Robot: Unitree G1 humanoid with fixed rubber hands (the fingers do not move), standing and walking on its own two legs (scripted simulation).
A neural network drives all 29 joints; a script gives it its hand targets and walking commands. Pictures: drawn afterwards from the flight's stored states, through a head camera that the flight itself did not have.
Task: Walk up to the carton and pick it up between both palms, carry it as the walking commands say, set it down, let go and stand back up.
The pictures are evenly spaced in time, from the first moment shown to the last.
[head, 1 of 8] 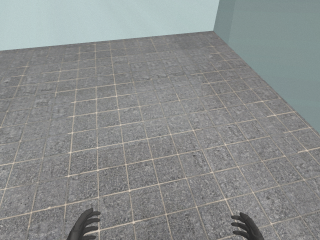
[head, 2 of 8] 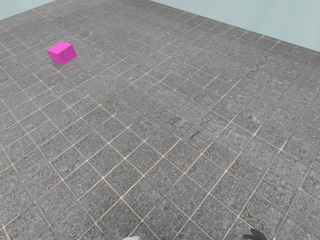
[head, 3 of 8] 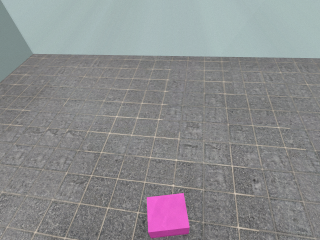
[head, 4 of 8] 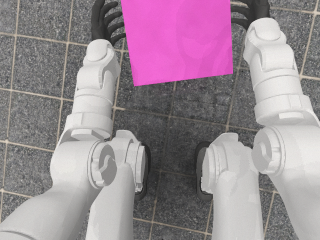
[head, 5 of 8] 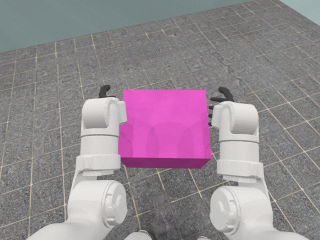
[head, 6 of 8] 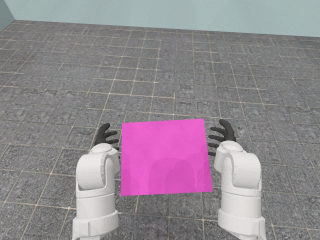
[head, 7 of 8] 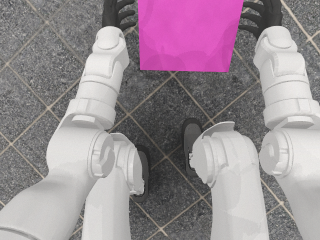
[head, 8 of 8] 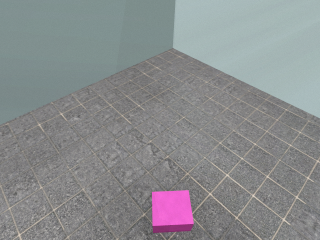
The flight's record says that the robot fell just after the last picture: no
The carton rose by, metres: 0.74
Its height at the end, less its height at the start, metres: +0.00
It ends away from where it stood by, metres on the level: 0.75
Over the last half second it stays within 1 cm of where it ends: yes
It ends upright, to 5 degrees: yes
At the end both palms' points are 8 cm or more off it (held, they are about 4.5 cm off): yes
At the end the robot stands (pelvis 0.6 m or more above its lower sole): yes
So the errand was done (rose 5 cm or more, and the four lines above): yes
